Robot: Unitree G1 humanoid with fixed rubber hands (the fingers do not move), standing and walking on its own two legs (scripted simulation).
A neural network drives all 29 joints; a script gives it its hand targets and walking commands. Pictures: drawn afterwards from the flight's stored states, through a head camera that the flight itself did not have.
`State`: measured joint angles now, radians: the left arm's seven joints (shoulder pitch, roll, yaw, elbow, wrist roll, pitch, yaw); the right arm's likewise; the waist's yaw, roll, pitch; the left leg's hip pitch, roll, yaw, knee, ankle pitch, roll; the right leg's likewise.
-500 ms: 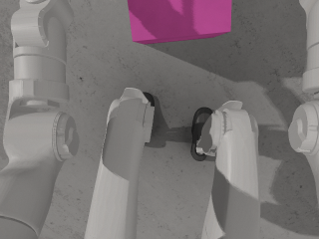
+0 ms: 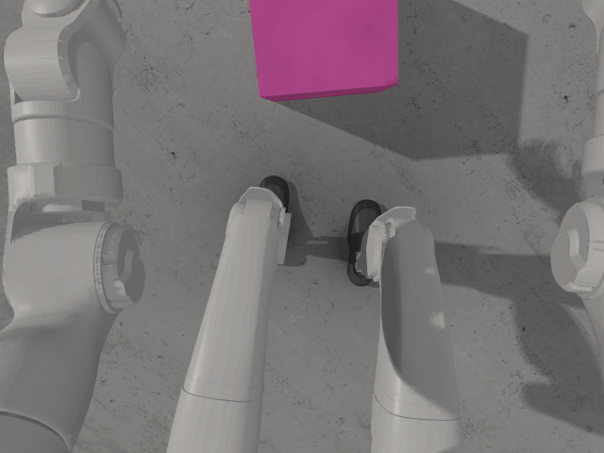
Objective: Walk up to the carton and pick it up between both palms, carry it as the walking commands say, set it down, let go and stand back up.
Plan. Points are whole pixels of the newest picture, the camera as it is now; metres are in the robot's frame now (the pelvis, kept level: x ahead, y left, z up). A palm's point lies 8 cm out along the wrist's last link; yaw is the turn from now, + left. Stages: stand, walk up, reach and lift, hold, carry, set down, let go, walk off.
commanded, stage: set down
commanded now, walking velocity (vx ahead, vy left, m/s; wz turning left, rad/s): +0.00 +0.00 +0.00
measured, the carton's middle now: (322, 25) +0.56 +0.05 -0.50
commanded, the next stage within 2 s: let go in 0.30 s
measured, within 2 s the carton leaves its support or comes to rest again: neither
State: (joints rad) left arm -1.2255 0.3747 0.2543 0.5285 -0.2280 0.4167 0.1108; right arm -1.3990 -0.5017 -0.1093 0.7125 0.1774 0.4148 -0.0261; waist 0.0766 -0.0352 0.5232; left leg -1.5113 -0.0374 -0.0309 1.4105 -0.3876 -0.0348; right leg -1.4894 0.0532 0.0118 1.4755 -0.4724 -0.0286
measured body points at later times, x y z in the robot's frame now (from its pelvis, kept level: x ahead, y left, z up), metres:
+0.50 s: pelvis +0.02 +0.01 +0.08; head +0.36 +0.03 +0.36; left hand +0.48 +0.24 -0.08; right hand +0.53 -0.17 -0.07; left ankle +0.13 +0.13 -0.56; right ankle +0.10 -0.10 -0.56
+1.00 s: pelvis +0.09 +0.02 +0.16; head +0.20 +0.01 +0.59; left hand +0.32 +0.25 +0.07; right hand +0.37 -0.19 +0.07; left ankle +0.13 +0.13 -0.56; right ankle +0.10 -0.10 -0.56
